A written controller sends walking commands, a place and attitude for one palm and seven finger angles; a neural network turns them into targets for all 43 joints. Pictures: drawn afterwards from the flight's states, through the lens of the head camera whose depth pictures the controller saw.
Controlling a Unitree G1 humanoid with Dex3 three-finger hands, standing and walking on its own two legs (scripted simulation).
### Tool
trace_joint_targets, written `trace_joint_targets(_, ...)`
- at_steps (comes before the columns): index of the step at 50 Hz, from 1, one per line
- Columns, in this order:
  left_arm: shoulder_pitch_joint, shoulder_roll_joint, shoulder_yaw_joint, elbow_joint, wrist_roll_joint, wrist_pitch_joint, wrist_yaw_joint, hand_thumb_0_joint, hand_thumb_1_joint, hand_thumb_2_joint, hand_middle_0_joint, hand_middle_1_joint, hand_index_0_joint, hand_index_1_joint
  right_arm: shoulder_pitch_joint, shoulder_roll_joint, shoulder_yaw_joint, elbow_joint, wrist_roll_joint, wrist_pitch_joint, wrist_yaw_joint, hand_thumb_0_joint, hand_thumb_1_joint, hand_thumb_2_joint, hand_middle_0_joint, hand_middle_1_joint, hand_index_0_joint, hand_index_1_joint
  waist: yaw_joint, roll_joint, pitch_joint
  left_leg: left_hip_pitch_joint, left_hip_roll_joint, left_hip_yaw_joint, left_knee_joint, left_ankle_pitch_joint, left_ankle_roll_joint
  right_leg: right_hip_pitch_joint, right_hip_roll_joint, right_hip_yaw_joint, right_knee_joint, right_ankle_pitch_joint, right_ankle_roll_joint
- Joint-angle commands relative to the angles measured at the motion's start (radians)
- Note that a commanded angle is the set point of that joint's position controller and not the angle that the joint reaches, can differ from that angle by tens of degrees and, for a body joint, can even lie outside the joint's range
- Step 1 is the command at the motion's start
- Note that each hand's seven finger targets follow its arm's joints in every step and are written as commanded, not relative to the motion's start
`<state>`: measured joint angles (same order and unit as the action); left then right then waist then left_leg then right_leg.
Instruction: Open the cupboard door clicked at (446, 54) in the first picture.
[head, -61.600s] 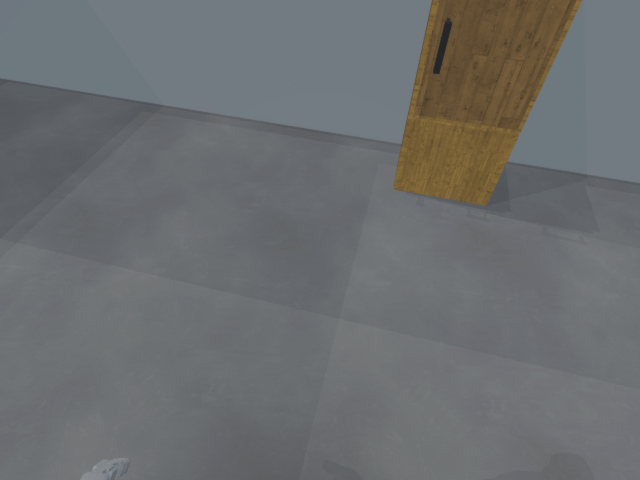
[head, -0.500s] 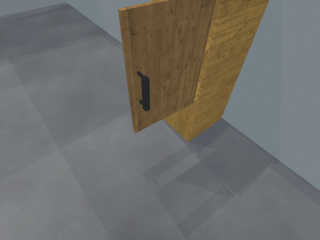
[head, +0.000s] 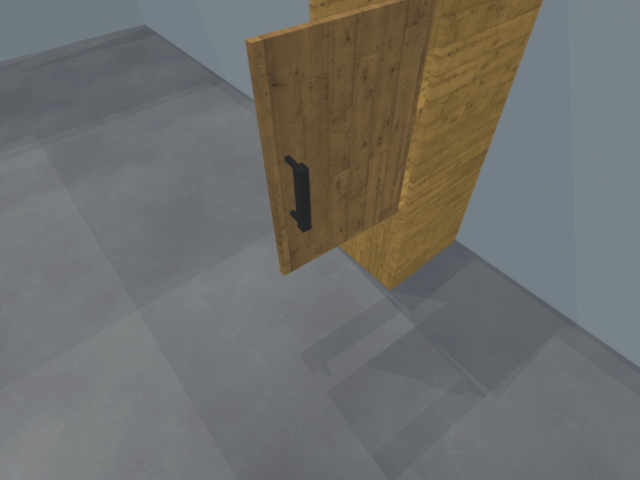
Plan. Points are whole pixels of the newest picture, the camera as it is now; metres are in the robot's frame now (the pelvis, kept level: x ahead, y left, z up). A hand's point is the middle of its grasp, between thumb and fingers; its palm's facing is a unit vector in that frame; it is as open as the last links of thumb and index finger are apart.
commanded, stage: let the arm hang, fingers relaxed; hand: left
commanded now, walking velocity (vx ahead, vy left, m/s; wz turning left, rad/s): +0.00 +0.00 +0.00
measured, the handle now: (297, 194) +0.66 +0.09 -0.07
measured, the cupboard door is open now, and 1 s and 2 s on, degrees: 86 86 86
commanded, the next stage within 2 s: look to check the result in 0.28 s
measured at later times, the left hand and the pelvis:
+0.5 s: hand out of the picture +0.08 +0.23 -0.16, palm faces -0.02 -0.95 -0.31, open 7.4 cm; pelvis +0.02 +0.00 +0.00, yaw -1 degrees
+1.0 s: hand out of the picture +0.11 +0.23 -0.16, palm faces -0.03 -0.94 -0.33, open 7.4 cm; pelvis +0.05 +0.00 +0.00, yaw -1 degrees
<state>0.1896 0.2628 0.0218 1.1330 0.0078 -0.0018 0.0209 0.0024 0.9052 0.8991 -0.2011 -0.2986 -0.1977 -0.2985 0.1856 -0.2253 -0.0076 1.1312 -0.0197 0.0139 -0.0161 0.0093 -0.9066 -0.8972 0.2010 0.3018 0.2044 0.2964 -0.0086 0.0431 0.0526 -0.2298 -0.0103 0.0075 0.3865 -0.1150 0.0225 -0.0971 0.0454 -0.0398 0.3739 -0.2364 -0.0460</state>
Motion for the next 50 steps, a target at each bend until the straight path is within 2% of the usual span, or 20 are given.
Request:
trace_joint_targets(1,-0.003,0.157,0.024,-0.041,0.002,-0.022,0.003,0.000,0.900,0.900,-0.200,-0.300,-0.200,-0.300,-0.012,-0.178,-0.030,-0.041,-0.004,-0.022,-0.009,0.000,-0.900,-0.900,0.200,0.300,0.200,0.300,0.004,-0.039,0.001,0.055,0.121,-0.138,-0.090,-0.040,0.018,-0.092,-0.143,0.130,-0.105,-0.024,-0.020)
trace_joint_targets(17,-0.058,0.197,0.027,-0.047,0.002,-0.031,0.000,0.000,0.900,0.900,-0.200,-0.300,-0.200,-0.300,-0.077,-0.229,-0.029,-0.042,-0.001,-0.037,-0.008,0.000,-0.900,-0.900,0.200,0.300,0.200,0.300,0.002,-0.014,-0.065,0.132,0.127,-0.130,-0.092,0.108,0.014,-0.033,-0.159,0.131,-0.111,0.110,-0.009)
trace_joint_targets(25,-0.061,0.214,0.026,-0.044,0.002,-0.033,0.000,0.000,0.900,0.900,-0.200,-0.300,-0.200,-0.300,-0.095,-0.252,-0.029,-0.047,0.002,-0.035,-0.008,0.000,-0.900,-0.900,0.200,0.300,0.200,0.300,0.002,-0.038,-0.062,0.151,0.128,-0.124,-0.089,0.125,0.013,-0.030,-0.163,0.133,-0.130,0.139,-0.006)
trace_joint_targets(27,-0.066,0.215,0.023,-0.042,0.001,-0.033,0.000,0.000,0.900,0.900,-0.200,-0.300,-0.200,-0.300,-0.097,-0.252,-0.028,-0.044,0.001,-0.036,-0.008,0.000,-0.900,-0.900,0.200,0.300,0.200,0.300,-0.001,-0.018,-0.078,0.163,0.130,-0.123,-0.087,0.145,0.013,-0.018,-0.167,0.133,-0.125,0.161,-0.007)
trace_joint_targets(30,-0.061,0.222,0.025,-0.042,0.001,-0.034,0.001,0.000,0.900,0.900,-0.200,-0.300,-0.200,-0.300,-0.100,-0.260,-0.028,-0.047,0.004,-0.037,-0.009,0.000,-0.900,-0.900,0.200,0.300,0.200,0.300,0.001,-0.032,-0.083,0.172,0.131,-0.121,-0.084,0.164,0.014,-0.013,-0.165,0.134,-0.126,0.181,-0.005)
trace_joint_targets(36,-0.071,0.224,0.022,-0.041,0.000,-0.032,0.001,0.000,0.900,0.900,-0.200,-0.300,-0.200,-0.300,-0.107,-0.260,-0.027,-0.045,0.004,-0.034,-0.009,0.000,-0.900,-0.900,0.200,0.300,0.200,0.300,-0.002,-0.041,-0.057,0.166,0.132,-0.122,-0.093,0.151,0.012,-0.019,-0.167,0.131,-0.132,0.172,-0.004)
trace_joint_targets(39,-0.070,0.224,0.020,-0.041,0.000,-0.032,0.001,0.000,0.900,0.900,-0.200,-0.300,-0.200,-0.300,-0.108,-0.261,-0.027,-0.043,0.003,-0.034,-0.008,0.000,-0.900,-0.900,0.200,0.300,0.200,0.300,-0.001,-0.042,-0.066,0.171,0.131,-0.122,-0.095,0.145,0.011,-0.014,-0.166,0.134,-0.133,0.170,-0.003)
trace_joint_targets(45,-0.065,0.231,0.023,-0.046,0.001,-0.037,0.004,0.000,0.900,0.900,-0.200,-0.300,-0.200,-0.300,-0.110,-0.264,-0.029,-0.046,0.005,-0.037,-0.010,0.000,-0.900,-0.900,0.200,0.300,0.200,0.300,0.002,-0.049,-0.094,0.194,0.131,-0.111,-0.077,0.205,0.012,0.005,-0.171,0.137,-0.125,0.259,-0.002)
trace_joint_targets(50,-0.064,0.229,0.025,-0.050,0.001,-0.035,0.006,0.000,0.900,0.900,-0.200,-0.300,-0.200,-0.300,-0.107,-0.263,-0.027,-0.046,0.005,-0.037,-0.011,0.000,-0.900,-0.900,0.200,0.300,0.200,0.300,0.002,-0.045,-0.084,0.192,0.133,-0.104,-0.076,0.220,0.010,0.012,-0.171,0.133,-0.122,0.281,-0.002)
